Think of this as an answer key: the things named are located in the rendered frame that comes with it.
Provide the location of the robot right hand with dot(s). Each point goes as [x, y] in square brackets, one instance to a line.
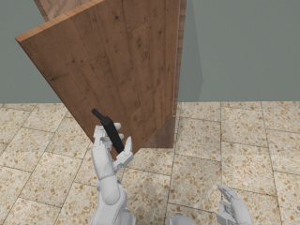
[233, 213]

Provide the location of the handle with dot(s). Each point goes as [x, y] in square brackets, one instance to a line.
[111, 130]

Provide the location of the left robot thigh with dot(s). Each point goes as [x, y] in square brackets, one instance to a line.
[128, 219]

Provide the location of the cupboard door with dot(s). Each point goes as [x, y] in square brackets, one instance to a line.
[115, 56]

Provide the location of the robot left hand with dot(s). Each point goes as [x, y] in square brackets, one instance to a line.
[100, 152]

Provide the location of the right robot shin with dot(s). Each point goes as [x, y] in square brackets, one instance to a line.
[178, 213]

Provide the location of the robot left forearm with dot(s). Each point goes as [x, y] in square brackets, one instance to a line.
[111, 202]

